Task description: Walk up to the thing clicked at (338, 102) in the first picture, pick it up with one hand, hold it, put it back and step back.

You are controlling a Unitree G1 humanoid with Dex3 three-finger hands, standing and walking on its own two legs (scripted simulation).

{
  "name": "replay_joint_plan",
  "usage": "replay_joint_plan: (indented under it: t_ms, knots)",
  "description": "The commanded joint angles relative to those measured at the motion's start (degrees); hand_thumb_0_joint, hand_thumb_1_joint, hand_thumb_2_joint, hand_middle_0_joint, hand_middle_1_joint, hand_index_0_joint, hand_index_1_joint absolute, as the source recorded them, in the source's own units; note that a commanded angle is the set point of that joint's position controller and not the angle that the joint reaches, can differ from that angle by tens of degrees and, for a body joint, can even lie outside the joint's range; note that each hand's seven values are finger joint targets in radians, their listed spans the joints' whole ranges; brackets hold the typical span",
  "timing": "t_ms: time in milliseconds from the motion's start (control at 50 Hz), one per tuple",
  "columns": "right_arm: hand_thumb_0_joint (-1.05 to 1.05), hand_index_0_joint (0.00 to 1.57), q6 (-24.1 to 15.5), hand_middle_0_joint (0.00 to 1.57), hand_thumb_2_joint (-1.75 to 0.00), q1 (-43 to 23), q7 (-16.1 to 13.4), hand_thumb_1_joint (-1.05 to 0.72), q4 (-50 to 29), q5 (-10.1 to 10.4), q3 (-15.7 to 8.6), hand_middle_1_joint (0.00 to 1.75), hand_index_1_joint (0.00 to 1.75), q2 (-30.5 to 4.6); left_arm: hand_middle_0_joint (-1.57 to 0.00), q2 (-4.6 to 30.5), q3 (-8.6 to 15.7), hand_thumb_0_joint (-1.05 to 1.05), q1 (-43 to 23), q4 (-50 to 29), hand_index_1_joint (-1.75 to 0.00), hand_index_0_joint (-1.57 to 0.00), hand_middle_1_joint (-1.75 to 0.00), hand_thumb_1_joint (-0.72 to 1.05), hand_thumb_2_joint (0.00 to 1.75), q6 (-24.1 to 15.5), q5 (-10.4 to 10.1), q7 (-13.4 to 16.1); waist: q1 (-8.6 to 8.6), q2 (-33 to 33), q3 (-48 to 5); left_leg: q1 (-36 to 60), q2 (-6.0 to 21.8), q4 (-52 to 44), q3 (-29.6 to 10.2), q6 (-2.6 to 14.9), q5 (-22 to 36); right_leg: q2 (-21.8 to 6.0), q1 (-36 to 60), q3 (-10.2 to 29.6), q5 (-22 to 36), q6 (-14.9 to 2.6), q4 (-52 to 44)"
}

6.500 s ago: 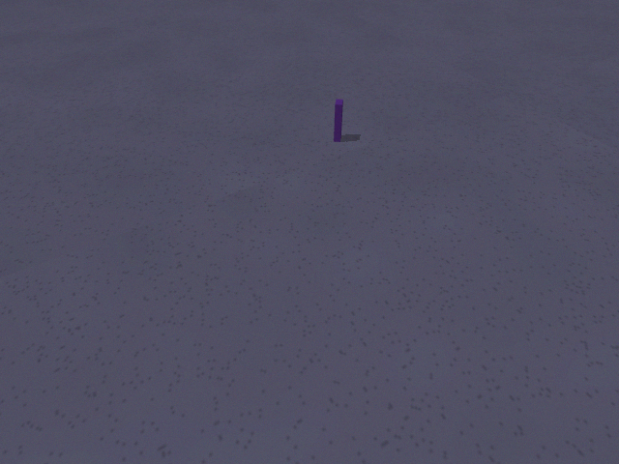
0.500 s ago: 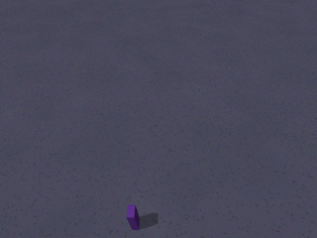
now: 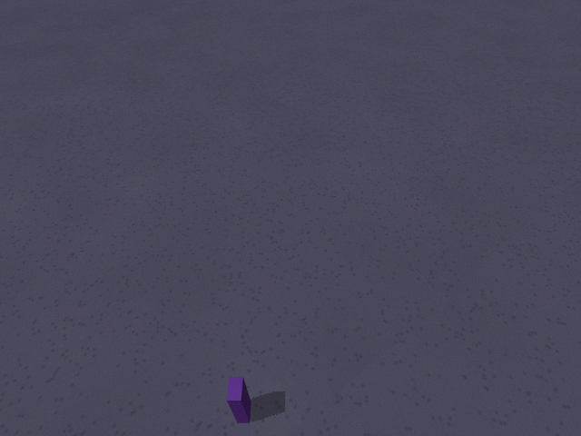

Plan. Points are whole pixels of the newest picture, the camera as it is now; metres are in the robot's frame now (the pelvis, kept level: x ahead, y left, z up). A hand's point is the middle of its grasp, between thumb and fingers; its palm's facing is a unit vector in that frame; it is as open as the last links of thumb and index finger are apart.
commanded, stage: stand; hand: left
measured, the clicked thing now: (240, 401) +0.37 +0.18 -0.67
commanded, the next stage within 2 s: none
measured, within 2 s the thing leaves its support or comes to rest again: neither
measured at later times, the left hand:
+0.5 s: hand out of the picture +0.07 +0.25 -0.16, palm faces -0.02 -0.94 -0.34, open 7.4 cm
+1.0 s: hand out of the picture +0.07 +0.25 -0.16, palm faces -0.02 -0.94 -0.34, open 7.4 cm
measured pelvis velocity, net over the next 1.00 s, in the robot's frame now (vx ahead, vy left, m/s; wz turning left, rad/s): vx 0.00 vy -0.01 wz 0.00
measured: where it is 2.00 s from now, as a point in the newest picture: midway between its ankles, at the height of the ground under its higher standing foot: outside the picture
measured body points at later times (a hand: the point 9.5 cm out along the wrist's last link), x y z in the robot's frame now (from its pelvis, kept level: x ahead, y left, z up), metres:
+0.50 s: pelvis +0.00 +0.00 +0.00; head +0.01 +0.00 +0.45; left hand +0.08 +0.30 -0.13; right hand +0.08 -0.31 -0.13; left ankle +0.01 +0.12 -0.75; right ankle -0.01 -0.13 -0.75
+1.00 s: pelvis +0.00 -0.01 +0.00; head +0.00 -0.01 +0.45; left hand +0.07 +0.29 -0.13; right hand +0.07 -0.31 -0.13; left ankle +0.01 +0.12 -0.75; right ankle -0.01 -0.13 -0.75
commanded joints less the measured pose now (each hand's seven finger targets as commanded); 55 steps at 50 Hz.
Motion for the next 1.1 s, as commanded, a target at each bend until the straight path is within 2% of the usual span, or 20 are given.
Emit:
replay_joint_plan:
  t_ms: [0,60,200,220,280,320,380,460,580,620,700,780,880,960,1040,1080]
  knots:
    - [0.00,0.20,-1.6,0.20,-0.90,-4.1,-1.2,-0.90,-3.9,0.2,-2.2,0.30,0.30,-12.3,-0.20,12.5,1.8,0.00,-2.5,-3.6,-0.30,-0.20,-0.30,0.90,0.90,-1.1,-0.2,1.0,0.63,0.4,-4.1,0.1,7.2,-3.6,-5.4,1.02,10.4,-6.6,0.9,5.4,7.5,-1.67,-3.0]
    - [0.00,0.20,-1.7,0.20,-0.90,-4.0,-1.2,-0.90,-3.8,0.3,-2.1,0.30,0.30,-12.4,-0.20,12.4,1.8,0.00,-2.3,-3.6,-0.30,-0.20,-0.30,0.90,0.90,-1.1,-0.4,1.1,0.61,0.2,-5.2,1.7,7.5,-3.6,-5.6,0.77,13.5,-6.5,1.3,5.2,9.5,-1.68,-2.6]
    - [0.00,0.20,-1.5,0.20,-0.90,-3.5,-1.1,-0.90,-3.6,0.1,-2.0,0.30,0.30,-12.4,-0.20,12.5,1.5,0.00,-2.4,-3.5,-0.30,-0.20,-0.30,0.90,0.90,-0.9,-0.3,0.9,0.35,0.6,-4.8,0.4,7.0,-4.9,-5.2,0.64,7.4,-6.4,0.8,5.3,4.6,-1.61,-3.6]
    - [0.00,0.20,-1.6,0.20,-0.90,-3.9,-1.1,-0.90,-3.7,0.2,-2.0,0.30,0.30,-12.5,-0.20,12.6,1.5,0.00,-2.0,-3.4,-0.30,-0.20,-0.30,0.90,0.90,-0.9,-0.1,1.0,0.47,0.5,-4.9,1.0,7.2,-4.5,-5.3,0.83,8.5,-6.5,1.1,5.4,6.1,-1.63,-3.5]
    - [0.00,0.20,-1.6,0.20,-0.90,-3.6,-1.0,-0.90,-3.6,0.2,-2.0,0.30,0.30,-12.1,-0.20,12.7,1.5,0.00,-2.2,-3.4,-0.30,-0.20,-0.30,0.90,0.90,-1.1,-0.2,1.0,0.20,-0.9,-4.9,1.6,7.3,-4.2,-5.3,0.71,9.6,-6.6,0.3,5.4,6.1,-1.54,-3.7]
    - [0.00,0.20,-1.5,0.20,-0.90,-3.4,-1.0,-0.90,-3.4,0.2,-2.0,0.30,0.30,-12.5,-0.20,12.7,1.4,0.00,-2.1,-3.6,-0.30,-0.20,-0.30,0.90,0.90,-1.1,-0.2,1.0,0.17,0.2,-4.3,1.0,7.1,-4.3,-5.1,0.83,7.2,-6.6,0.0,5.7,4.5,-1.56,-4.3]
    - [0.00,0.20,-1.4,0.20,-0.90,-3.7,-0.9,-0.90,-3.6,0.1,-2.0,0.30,0.30,-12.3,-0.20,12.9,1.4,0.00,-1.8,-3.6,-0.30,-0.20,-0.30,0.90,0.90,-1.1,-0.2,1.0,0.36,-0.2,-4.2,0.6,7.2,-4.3,-5.2,0.79,7.7,-6.6,0.3,5.5,4.6,-1.58,-4.3]
    - [0.00,0.20,-1.6,0.20,-0.90,-3.1,-1.0,-0.90,-3.7,0.1,-1.9,0.30,0.30,-11.9,-0.20,13.2,1.5,0.00,-1.7,-3.9,-0.30,-0.20,-0.30,0.90,0.90,-1.3,-0.2,1.1,0.17,-0.4,-5.7,1.7,7.4,-3.5,-5.0,0.83,11.6,-7.0,1.5,5.7,9.4,-1.82,-3.6]
    - [0.00,0.20,-1.5,0.20,-0.90,-3.3,-0.9,-0.90,-3.7,0.2,-1.7,0.30,0.30,-11.8,-0.20,13.2,1.6,0.00,-1.2,-3.6,-0.30,-0.20,-0.30,0.90,0.90,-1.2,-0.3,1.1,0.36,-0.4,-3.7,1.2,7.1,-4.3,-5.3,0.57,9.6,-6.4,0.3,5.3,6.8,-1.65,-3.9]
    - [0.00,0.20,-1.4,0.20,-0.90,-3.0,-1.0,-0.90,-3.8,0.1,-1.9,0.30,0.30,-12.4,-0.20,13.0,1.5,0.00,-1.2,-3.8,-0.30,-0.20,-0.30,0.90,0.90,-1.0,-0.2,1.1,0.35,0.6,-3.7,0.6,7.2,-4.4,-5.1,0.88,6.9,-6.6,0.4,5.7,4.7,-1.79,-4.4]
    - [0.00,0.20,-1.4,0.20,-0.90,-3.1,-1.0,-0.90,-3.9,0.2,-1.7,0.30,0.30,-12.2,-0.20,12.9,1.5,0.00,-0.7,-3.7,-0.30,-0.20,-0.30,0.90,0.90,-0.9,-0.1,1.0,0.45,0.8,-3.5,0.6,7.1,-4.7,-5.2,0.64,6.5,-6.3,-0.4,5.5,3.5,-1.75,-4.4]
    - [0.00,0.20,-1.4,0.20,-0.90,-2.7,-1.0,-0.90,-3.9,0.2,-1.8,0.30,0.30,-12.3,-0.20,13.0,1.6,0.00,-0.7,-3.9,-0.30,-0.20,-0.30,0.90,0.90,-1.0,-0.1,1.0,0.39,0.0,-3.6,0.8,7.1,-4.3,-5.2,0.81,7.5,-6.4,0.1,5.6,5.0,-1.81,-4.3]
    - [0.00,0.20,-1.4,0.20,-0.90,-2.6,-0.9,-0.90,-3.9,0.0,-1.7,0.30,0.30,-12.2,-0.20,13.2,1.7,0.00,-0.6,-4.0,-0.30,-0.20,-0.30,0.90,0.90,-0.9,-0.2,0.9,0.54,-0.1,-2.1,-0.2,6.9,-5.0,-5.3,0.63,3.7,-6.1,-1.4,5.6,0.6,-1.71,-4.7]
    - [0.00,0.20,-1.4,0.20,-0.90,-2.6,-1.0,-0.90,-4.0,0.2,-1.8,0.30,0.30,-12.4,-0.20,13.1,1.6,0.00,-0.4,-4.1,-0.30,-0.20,-0.30,0.90,0.90,-1.0,-0.1,0.9,0.49,-0.4,-3.6,0.7,7.2,-4.3,-5.4,0.90,6.0,-6.3,-0.5,5.8,3.6,-1.91,-4.2]
    - [0.00,0.20,-1.5,0.20,-0.90,-2.0,-1.0,-0.90,-3.9,0.0,-1.6,0.30,0.30,-12.4,-0.20,13.0,1.6,0.00,-0.6,-4.2,-0.30,-0.20,-0.30,0.90,0.90,-0.9,-0.2,0.9,0.29,0.4,-3.6,0.4,7.0,-4.4,-5.2,0.89,5.3,-6.7,0.1,6.1,4.5,-1.95,-4.0]
    - [0.00,0.20,-1.5,0.20,-0.90,-2.4,-1.0,-0.90,-4.1,0.1,-1.7,0.30,0.30,-12.4,-0.20,13.2,1.6,0.00,-0.1,-4.3,-0.30,-0.20,-0.30,0.90,0.90,-1.0,-0.2,0.9,0.68,0.3,-4.7,1.5,7.4,-4.1,-5.3,1.00,8.2,-6.6,0.3,5.9,6.0,-1.99,-3.7]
